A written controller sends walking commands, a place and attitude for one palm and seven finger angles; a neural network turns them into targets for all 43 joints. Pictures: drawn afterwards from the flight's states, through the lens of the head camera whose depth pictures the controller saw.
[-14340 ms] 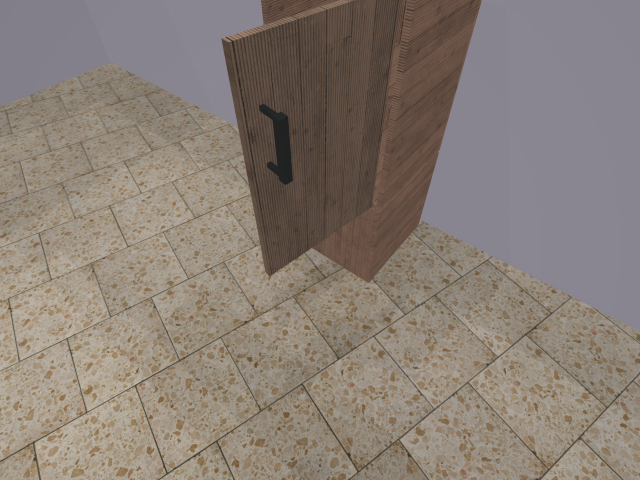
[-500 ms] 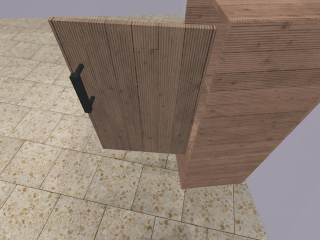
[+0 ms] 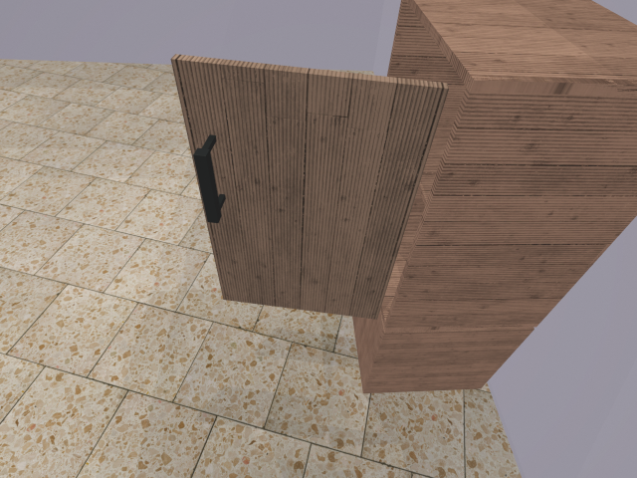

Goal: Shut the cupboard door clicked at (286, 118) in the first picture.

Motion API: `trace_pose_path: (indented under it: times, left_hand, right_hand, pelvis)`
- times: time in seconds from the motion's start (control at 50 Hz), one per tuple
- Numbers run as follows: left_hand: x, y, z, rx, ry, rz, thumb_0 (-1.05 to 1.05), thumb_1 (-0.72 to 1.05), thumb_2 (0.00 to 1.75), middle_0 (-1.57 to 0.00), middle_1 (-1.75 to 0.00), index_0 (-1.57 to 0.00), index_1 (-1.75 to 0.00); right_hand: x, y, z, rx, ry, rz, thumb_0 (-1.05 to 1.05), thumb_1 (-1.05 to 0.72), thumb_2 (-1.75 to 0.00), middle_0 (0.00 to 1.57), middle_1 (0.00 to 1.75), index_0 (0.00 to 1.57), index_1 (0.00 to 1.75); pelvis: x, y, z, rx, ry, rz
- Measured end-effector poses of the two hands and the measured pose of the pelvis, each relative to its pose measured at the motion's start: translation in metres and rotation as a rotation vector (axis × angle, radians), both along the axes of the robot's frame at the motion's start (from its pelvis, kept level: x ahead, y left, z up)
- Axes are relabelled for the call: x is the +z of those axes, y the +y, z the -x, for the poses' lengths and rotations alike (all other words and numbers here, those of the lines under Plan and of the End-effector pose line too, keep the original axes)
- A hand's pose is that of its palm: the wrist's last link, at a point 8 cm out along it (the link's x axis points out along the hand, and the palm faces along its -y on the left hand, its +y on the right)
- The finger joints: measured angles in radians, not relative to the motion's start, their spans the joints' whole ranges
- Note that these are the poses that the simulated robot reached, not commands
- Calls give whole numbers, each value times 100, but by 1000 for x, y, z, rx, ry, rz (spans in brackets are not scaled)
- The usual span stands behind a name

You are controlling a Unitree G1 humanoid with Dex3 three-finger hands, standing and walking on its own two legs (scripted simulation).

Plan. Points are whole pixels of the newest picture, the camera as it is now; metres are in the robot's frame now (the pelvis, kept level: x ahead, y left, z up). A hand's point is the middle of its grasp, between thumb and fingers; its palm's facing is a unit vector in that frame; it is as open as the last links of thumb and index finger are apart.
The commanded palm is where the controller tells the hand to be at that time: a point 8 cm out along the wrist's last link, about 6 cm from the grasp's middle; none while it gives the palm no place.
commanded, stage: come to a stop and stand still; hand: left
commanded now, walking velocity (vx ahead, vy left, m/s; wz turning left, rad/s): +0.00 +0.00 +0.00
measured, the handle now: (212, 180) +0.55 +0.22 +0.06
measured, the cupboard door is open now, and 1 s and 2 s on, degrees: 80 80 80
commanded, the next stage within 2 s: look again from close up in 0.52 s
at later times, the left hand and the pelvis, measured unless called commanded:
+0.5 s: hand out of the picture +0.05 +0.25 -0.17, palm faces -0.05 -0.96 -0.26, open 7.3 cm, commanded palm none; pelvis +0.01 +0.02 +0.00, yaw -1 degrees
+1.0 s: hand out of the picture +0.08 +0.25 -0.16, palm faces -0.05 -0.95 -0.30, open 7.3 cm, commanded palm none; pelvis +0.03 +0.02 +0.01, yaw -1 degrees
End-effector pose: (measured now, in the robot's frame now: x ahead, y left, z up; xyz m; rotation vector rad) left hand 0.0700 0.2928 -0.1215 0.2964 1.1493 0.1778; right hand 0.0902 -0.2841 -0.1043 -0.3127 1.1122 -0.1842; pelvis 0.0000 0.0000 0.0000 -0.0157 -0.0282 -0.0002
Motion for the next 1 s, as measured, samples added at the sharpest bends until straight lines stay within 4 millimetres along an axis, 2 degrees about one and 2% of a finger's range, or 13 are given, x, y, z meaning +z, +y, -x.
trace_pose_path:
  times: [0.16,0.28,0.46,0.7,0.84,1.0]
  left_hand:
    - [-8,9,32,21,121,10,0,91,89,-20,-30,-20,-30]
    - [-14,6,40,24,172,33,0,91,89,-20,-30,-20,-30]
    - [-18,2,25,11,158,59,0,91,89,-20,-30,-20,-30]
    - [-12,6,1,2,117,42,0,91,89,-20,-30,-20,-30]
    - [-8,8,-7,3,112,27,0,91,89,-20,-30,-20,-30]
    - [-6,6,-11,0,117,22,0,91,89,-20,-30,-20,-30]
  right_hand:
    - [-12,17,34,-35,125,-25,1,-91,-90,20,30,21,30]
    - [-13,24,42,-57,163,-26,1,-91,-90,20,30,21,30]
    - [-7,28,22,-59,128,-14,1,-91,-90,20,30,21,30]
    - [-2,27,-10,-41,70,-13,1,-91,-90,20,30,21,30]
    - [-3,24,-15,-39,74,-16,1,-91,-90,20,30,21,30]
    - [-4,20,-12,-47,95,-17,1,-91,-90,20,30,21,30]
  pelvis:
    - [2,12,-3,-2,9,-3]
    - [3,18,-7,-7,8,-5]
    - [4,23,-12,-13,3,-7]
    - [6,23,-21,-16,4,-11]
    - [6,21,-26,-15,4,-11]
    - [8,18,-30,-16,3,-12]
